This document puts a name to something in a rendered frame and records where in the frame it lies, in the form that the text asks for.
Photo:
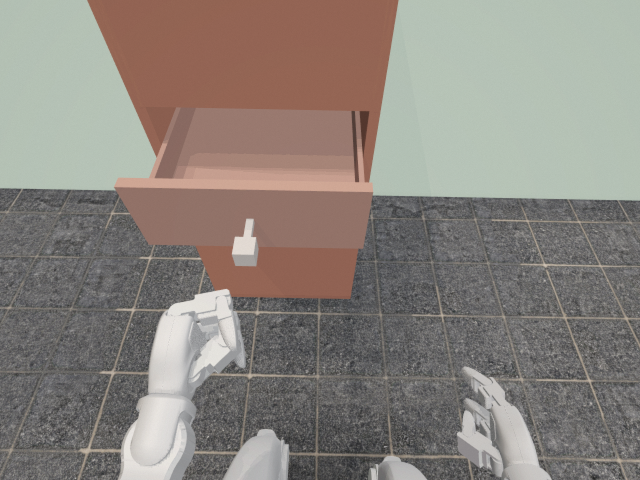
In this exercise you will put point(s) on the handle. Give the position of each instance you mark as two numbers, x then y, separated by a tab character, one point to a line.
245	249

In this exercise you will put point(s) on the left robot forearm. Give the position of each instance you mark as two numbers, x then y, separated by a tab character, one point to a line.
160	444

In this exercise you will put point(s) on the left robot shin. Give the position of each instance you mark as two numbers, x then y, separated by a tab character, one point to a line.
266	432

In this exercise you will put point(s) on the left robot hand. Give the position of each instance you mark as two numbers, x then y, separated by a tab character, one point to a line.
179	339

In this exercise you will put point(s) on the drawer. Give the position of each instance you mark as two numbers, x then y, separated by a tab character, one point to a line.
298	173

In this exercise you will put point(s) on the cabinet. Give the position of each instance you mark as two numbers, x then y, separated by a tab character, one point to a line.
256	54

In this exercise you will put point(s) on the robot left thigh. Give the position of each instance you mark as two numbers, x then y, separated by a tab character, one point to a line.
260	458

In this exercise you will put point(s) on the right robot hand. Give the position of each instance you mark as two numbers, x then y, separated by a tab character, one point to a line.
504	439

